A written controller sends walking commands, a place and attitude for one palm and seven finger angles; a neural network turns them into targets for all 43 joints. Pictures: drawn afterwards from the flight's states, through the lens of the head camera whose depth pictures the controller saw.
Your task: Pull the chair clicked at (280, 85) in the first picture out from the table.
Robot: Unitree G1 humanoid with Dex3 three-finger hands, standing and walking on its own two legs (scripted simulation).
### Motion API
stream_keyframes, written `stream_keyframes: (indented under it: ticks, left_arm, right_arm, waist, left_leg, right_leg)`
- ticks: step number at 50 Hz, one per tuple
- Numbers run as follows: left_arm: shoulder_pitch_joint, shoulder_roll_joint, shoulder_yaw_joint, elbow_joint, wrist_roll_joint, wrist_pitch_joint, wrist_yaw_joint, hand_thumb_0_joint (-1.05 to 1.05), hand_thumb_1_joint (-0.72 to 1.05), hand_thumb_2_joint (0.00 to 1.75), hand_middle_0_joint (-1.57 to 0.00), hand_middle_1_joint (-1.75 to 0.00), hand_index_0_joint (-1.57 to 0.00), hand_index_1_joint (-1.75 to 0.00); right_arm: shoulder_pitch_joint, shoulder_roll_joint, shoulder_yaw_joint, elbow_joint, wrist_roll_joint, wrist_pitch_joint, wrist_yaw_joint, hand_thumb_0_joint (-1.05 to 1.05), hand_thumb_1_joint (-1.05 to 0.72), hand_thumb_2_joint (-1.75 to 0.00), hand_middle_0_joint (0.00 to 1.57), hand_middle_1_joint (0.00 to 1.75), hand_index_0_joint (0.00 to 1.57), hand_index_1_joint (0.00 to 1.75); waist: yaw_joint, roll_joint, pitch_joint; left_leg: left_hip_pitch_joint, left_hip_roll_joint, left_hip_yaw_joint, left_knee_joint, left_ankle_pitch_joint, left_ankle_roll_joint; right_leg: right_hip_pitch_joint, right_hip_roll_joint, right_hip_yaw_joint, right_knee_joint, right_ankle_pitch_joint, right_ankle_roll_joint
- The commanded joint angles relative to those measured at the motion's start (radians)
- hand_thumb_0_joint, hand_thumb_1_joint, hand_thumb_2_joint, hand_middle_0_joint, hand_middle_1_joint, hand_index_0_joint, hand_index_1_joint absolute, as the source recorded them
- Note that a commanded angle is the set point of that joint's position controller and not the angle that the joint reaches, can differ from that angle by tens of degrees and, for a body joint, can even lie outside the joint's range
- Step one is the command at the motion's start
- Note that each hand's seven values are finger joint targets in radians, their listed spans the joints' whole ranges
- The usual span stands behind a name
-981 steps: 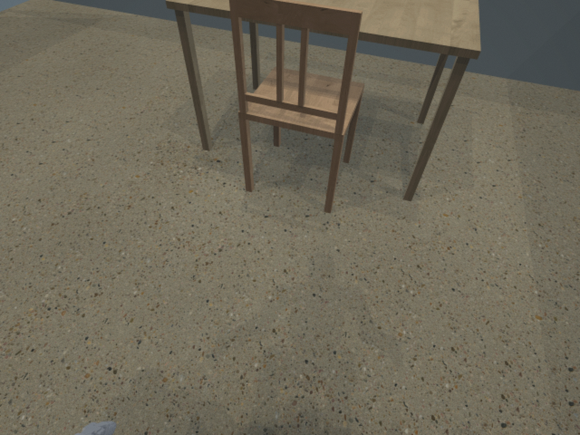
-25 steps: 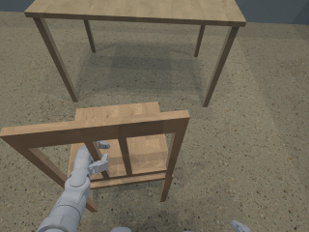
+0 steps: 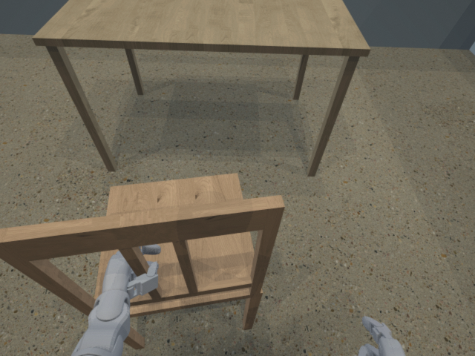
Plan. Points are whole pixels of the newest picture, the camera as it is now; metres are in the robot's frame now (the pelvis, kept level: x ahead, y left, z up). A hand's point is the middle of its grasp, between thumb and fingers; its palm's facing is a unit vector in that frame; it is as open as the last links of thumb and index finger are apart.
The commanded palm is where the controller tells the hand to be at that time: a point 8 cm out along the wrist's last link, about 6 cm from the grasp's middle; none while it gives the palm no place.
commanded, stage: stop walking, hand still on the chair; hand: left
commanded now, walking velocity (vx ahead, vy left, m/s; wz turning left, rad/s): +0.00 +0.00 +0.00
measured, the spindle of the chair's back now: (144, 273) +0.28 +0.20 -0.10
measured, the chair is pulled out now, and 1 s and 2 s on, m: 0.60 0.60 0.60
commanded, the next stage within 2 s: open the thumb and straighten the fingers in 0.04 s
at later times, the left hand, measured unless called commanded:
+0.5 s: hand (146, 271) +0.27 +0.19 -0.08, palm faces +0.15 -0.98 -0.16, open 11.3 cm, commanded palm +0.25 +0.23 -0.05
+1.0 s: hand (147, 272) +0.27 +0.19 -0.08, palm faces +0.15 -0.97 -0.16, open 17.4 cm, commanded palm +0.24 +0.24 -0.06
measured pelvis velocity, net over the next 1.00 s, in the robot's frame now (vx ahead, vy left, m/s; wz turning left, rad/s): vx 0.02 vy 0.01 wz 0.04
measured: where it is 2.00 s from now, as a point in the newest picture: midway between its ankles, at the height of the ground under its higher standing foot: outside the picture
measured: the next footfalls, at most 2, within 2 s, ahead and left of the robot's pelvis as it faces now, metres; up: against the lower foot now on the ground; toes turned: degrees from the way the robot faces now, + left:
none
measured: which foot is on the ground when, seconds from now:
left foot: down 0.00-1.00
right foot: down 0.00-1.00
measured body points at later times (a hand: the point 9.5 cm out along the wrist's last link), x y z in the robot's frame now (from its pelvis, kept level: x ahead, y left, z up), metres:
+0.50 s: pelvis +0.01 +0.01 -0.03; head +0.06 +0.01 +0.42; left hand +0.26 +0.24 -0.07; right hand +0.15 -0.25 -0.13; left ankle +0.01 +0.15 -0.74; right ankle +0.02 -0.13 -0.74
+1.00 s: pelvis +0.02 +0.01 -0.04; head +0.07 +0.01 +0.41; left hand +0.26 +0.24 -0.07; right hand +0.19 -0.24 -0.13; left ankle +0.01 +0.15 -0.74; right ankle +0.02 -0.13 -0.74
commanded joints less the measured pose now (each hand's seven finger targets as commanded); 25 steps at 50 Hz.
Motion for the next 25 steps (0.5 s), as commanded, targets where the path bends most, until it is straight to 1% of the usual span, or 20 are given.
stream_keyframes:
  ticks: [1,3,4,6,7,8,9,10,11,13,14,15,17,18,19,20,21,23,24,25]
  left_arm:
    - [-0.186,0.169,0.031,-0.214,0.039,-0.037,0.021,0.0,0.9,0.9,-0.5,-1.45,-0.5,-1.45]
    - [-0.185,0.167,0.031,-0.219,0.038,-0.036,0.022,0.0,0.9,0.9,-0.5,-1.45,-0.5,-1.45]
    - [-0.179,0.184,0.035,-0.225,0.036,-0.034,0.022,0.0,0.9,0.9,-0.5,-1.45,-0.5,-1.45]
    - [-0.178,0.163,0.025,-0.221,0.037,-0.032,0.023,0.0,0.9,0.9,-0.5,-1.45,-0.5,-1.45]
    - [-0.16,0.204,0.068,-0.245,0.04,-0.037,0.028,0.0,0.9,0.9,-0.5,-1.45,-0.5,-1.45]
    - [-0.063,0.08,0.025,-0.186,-0.049,-0.014,0.003,0.0,0.78,0.84,-0.5,-1.45,-0.5,-1.45]
    - [-0.052,0.117,0.048,-0.197,-0.057,-0.02,-0.011,0.0,0.66,0.78,-0.5,-1.45,-0.5,-1.45]
    - [-0.07,0.176,0.093,-0.273,-0.059,-0.042,-0.016,0.0,0.54,0.73,-0.5,-1.45,-0.5,-1.45]
    - [-0.057,0.184,0.1,-0.322,-0.052,-0.055,-0.022,0.0,0.42,0.67,-0.5,-1.45,-0.5,-1.45]
    - [-0.096,0.154,0.052,-0.392,-0.036,-0.057,-0.029,0.0,0.17,0.55,-0.5,-1.45,-0.5,-1.45]
    - [-0.084,0.149,0.038,-0.421,-0.037,-0.047,-0.029,0.0,0.05,0.49,-0.5,-1.45,-0.5,-1.45]
    - [-0.054,0.131,0.032,-0.42,-0.033,-0.031,-0.028,0.0,-0.07,0.43,-0.5,-1.45,-0.5,-1.45]
    - [-0.071,0.148,0.054,-0.439,-0.042,0.005,-0.018,0.0,-0.31,0.32,-0.5,-1.45,-0.5,-1.45]
    - [-0.056,0.14,0.058,-0.454,-0.044,0.023,-0.015,0.0,-0.43,0.26,-0.47,-1.38,-0.47,-1.38]
    - [-0.027,0.184,0.096,-0.43,-0.049,0.044,-0.01,0.0,-0.55,0.2,-0.45,-1.3,-0.45,-1.3]
    - [-0.037,0.147,0.068,-0.448,-0.05,0.059,-0.011,0.0,-0.55,0.2,-0.43,-1.23,-0.43,-1.23]
    - [-0.047,0.148,0.073,-0.467,-0.05,0.069,-0.012,0.0,-0.55,0.2,-0.4,-1.16,-0.4,-1.16]
    - [-0.043,0.104,0.037,-0.523,-0.054,0.083,-0.015,0.0,-0.55,0.2,-0.35,-1.01,-0.35,-1.01]
    - [-0.041,0.126,0.046,-0.548,-0.056,0.088,-0.015,0.0,-0.55,0.2,-0.32,-0.94,-0.32,-0.94]
    - [-0.017,0.119,0.045,-0.548,-0.055,0.098,-0.015,0.0,-0.55,0.2,-0.3,-0.87,-0.3,-0.87]
  right_arm:
    - [-0.029,-0.118,-0.038,-0.119,0.0,-0.03,-0.005,0.0,-0.9,-0.9,0.2,0.3,0.2,0.3]
    - [-0.03,-0.117,-0.038,-0.122,0.001,-0.028,-0.004,0.0,-0.9,-0.9,0.2,0.3,0.2,0.3]
    - [-0.027,-0.121,-0.039,-0.115,0.003,-0.027,-0.006,0.0,-0.9,-0.9,0.2,0.3,0.2,0.3]
    - [-0.03,-0.119,-0.036,-0.122,0.002,-0.026,-0.005,0.0,-0.9,-0.9,0.2,0.3,0.2,0.3]
    - [-0.032,-0.121,-0.038,-0.125,-0.001,-0.025,-0.005,0.0,-0.9,-0.9,0.2,0.3,0.2,0.3]
    - [-0.015,-0.153,-0.042,-0.126,0.04,-0.036,0.029,0.0,-0.9,-0.9,0.2,0.3,0.2,0.3]
    - [-0.017,-0.162,-0.045,-0.126,0.043,-0.038,0.043,0.0,-0.9,-0.9,0.2,0.3,0.2,0.3]
    - [-0.033,-0.16,-0.049,-0.14,0.04,-0.047,0.052,0.0,-0.9,-0.9,0.2,0.3,0.2,0.3]
    - [-0.039,-0.153,-0.052,-0.152,0.032,-0.057,0.056,0.0,-0.9,-0.9,0.2,0.3,0.2,0.3]
    - [-0.039,-0.148,-0.048,-0.168,0.023,-0.071,0.06,0.0,-0.9,-0.9,0.2,0.3,0.2,0.3]
    - [-0.03,-0.149,-0.052,-0.171,0.024,-0.076,0.062,0.0,-0.9,-0.9,0.2,0.3,0.2,0.3]
    - [-0.027,-0.15,-0.052,-0.18,0.021,-0.08,0.06,0.0,-0.9,-0.9,0.2,0.3,0.2,0.3]
    - [-0.024,-0.158,-0.054,-0.187,0.019,-0.083,0.054,0.0,-0.9,-0.9,0.2,0.3,0.2,0.3]
    - [-0.024,-0.157,-0.055,-0.194,0.017,-0.087,0.051,0.0,-0.9,-0.9,0.2,0.3,0.2,0.3]
    - [-0.015,-0.165,-0.057,-0.189,0.018,-0.085,0.047,0.0,-0.9,-0.9,0.2,0.3,0.2,0.3]
    - [-0.013,-0.163,-0.053,-0.196,0.017,-0.085,0.045,0.0,-0.9,-0.9,0.2,0.3,0.2,0.3]
    - [-0.011,-0.165,-0.055,-0.2,0.015,-0.088,0.042,0.0,-0.9,-0.9,0.2,0.3,0.2,0.3]
    - [-0.008,-0.161,-0.055,-0.21,0.015,-0.096,0.037,0.0,-0.9,-0.9,0.2,0.3,0.2,0.3]
    - [-0.005,-0.166,-0.057,-0.209,0.015,-0.101,0.033,0.0,-0.9,-0.9,0.2,0.3,0.2,0.3]
    - [0.0,-0.166,-0.057,-0.213,0.014,-0.102,0.031,0.0,-0.9,-0.9,0.2,0.3,0.2,0.3]
  waist:
    - [-0.004,0.081,-0.249]
    - [-0.004,0.063,-0.253]
    - [-0.007,0.089,-0.246]
    - [-0.006,0.085,-0.247]
    - [-0.001,0.086,-0.247]
    - [-0.06,-0.039,-0.242]
    - [-0.042,-0.079,-0.236]
    - [-0.038,-0.03,-0.232]
    - [-0.032,0.027,-0.269]
    - [-0.047,0.074,-0.284]
    - [-0.051,0.069,-0.294]
    - [-0.042,0.065,-0.317]
    - [-0.045,0.033,-0.345]
    - [-0.036,0.051,-0.367]
    - [-0.033,0.032,-0.355]
    - [-0.041,0.015,-0.37]
    - [-0.039,0.015,-0.382]
    - [-0.044,0.03,-0.408]
    - [-0.042,0.035,-0.418]
    - [-0.041,0.026,-0.425]
  left_leg:
    - [0.076,0.058,-0.023,-0.058,0.248,0.05]
    - [0.075,0.058,-0.026,-0.058,0.245,0.049]
    - [0.077,0.057,-0.022,-0.066,0.238,0.05]
    - [0.07,0.059,-0.026,-0.065,0.246,0.048]
    - [0.068,0.061,-0.027,-0.066,0.25,0.049]
    - [-0.083,0.002,0.024,-0.035,0.127,0.046]
    - [-0.131,0.003,0.02,-0.018,0.077,0.046]
    - [-0.161,-0.009,0.031,0.004,0.025,0.052]
    - [-0.171,-0.019,0.042,0.03,0.003,0.054]
    - [-0.191,-0.024,0.042,0.07,-0.005,0.055]
    - [-0.193,-0.022,0.038,0.085,-0.003,0.055]
    - [-0.202,-0.024,0.038,0.098,0.008,0.056]
    - [-0.222,-0.025,0.033,0.126,0.017,0.055]
    - [-0.226,-0.028,0.034,0.135,0.028,0.054]
    - [-0.243,-0.026,0.03,0.147,0.033,0.054]
    - [-0.248,-0.03,0.03,0.155,0.035,0.054]
    - [-0.248,-0.028,0.028,0.166,0.055,0.053]
    - [-0.231,-0.028,0.027,0.187,0.09,0.052]
    - [-0.229,-0.027,0.024,0.197,0.108,0.051]
    - [-0.229,-0.027,0.023,0.202,0.119,0.051]
  right_leg:
    - [0.086,-0.08,0.043,-0.051,0.223,-0.038]
    - [0.09,-0.081,0.046,-0.051,0.227,-0.039]
    - [0.086,-0.081,0.045,-0.058,0.224,-0.037]
    - [0.086,-0.079,0.043,-0.05,0.218,-0.039]
    - [0.088,-0.08,0.04,-0.052,0.216,-0.039]
    - [-0.018,-0.051,-0.063,-0.003,0.131,-0.021]
    - [-0.03,-0.048,-0.063,0.024,0.094,-0.024]
    - [-0.069,-0.046,-0.053,0.037,0.047,-0.021]
    - [-0.088,-0.045,-0.048,0.058,0.025,-0.021]
    - [-0.145,-0.037,-0.052,0.095,0.007,-0.024]
    - [-0.153,-0.034,-0.056,0.109,0.005,-0.026]
    - [-0.165,-0.03,-0.062,0.126,0.007,-0.025]
    - [-0.183,-0.028,-0.065,0.153,0.019,-0.02]
    - [-0.187,-0.028,-0.069,0.169,0.023,-0.02]
    - [-0.19,-0.026,-0.068,0.178,0.03,-0.022]
    - [-0.201,-0.026,-0.071,0.188,0.035,-0.018]
    - [-0.206,-0.026,-0.073,0.201,0.049,-0.019]
    - [-0.224,-0.023,-0.08,0.221,0.069,-0.02]
    - [-0.22,-0.024,-0.078,0.229,0.081,-0.023]
    - [-0.225,-0.021,-0.082,0.238,0.087,-0.021]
